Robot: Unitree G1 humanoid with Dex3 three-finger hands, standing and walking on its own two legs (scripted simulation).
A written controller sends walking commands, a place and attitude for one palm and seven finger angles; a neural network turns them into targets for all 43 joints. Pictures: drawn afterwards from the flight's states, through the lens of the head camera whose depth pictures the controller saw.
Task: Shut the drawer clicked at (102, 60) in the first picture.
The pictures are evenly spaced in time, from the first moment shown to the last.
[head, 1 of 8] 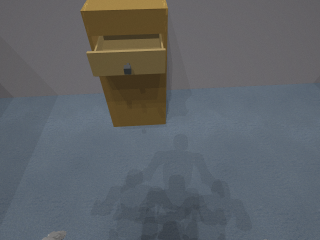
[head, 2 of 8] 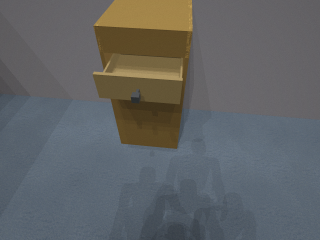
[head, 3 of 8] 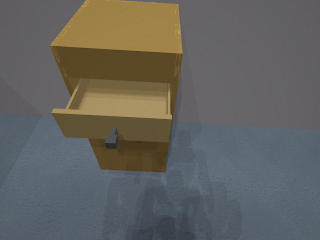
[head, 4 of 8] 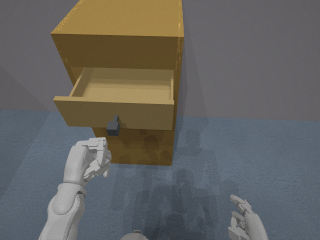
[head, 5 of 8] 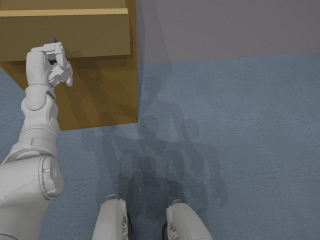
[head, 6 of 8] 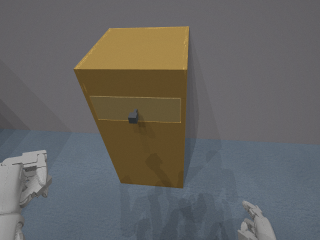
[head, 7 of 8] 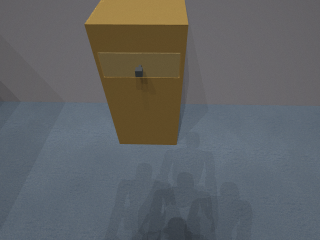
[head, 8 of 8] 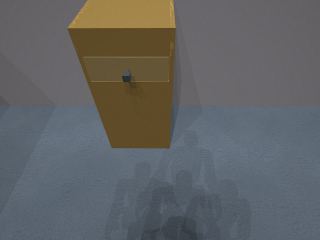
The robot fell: no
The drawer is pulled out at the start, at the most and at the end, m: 0.18 0.18 0.00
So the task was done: yes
